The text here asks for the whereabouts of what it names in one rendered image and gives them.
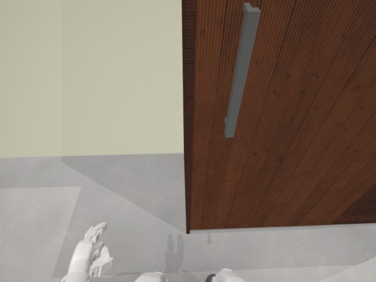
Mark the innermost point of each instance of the robot left hand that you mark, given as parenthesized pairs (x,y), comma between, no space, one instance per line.
(84,256)

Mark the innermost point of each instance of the handle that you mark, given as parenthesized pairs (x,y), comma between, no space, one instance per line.
(248,35)

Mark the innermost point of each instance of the robot right shin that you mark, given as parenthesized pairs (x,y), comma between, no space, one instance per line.
(225,270)

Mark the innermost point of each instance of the wardrobe door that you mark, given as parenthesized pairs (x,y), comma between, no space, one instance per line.
(304,147)
(365,205)

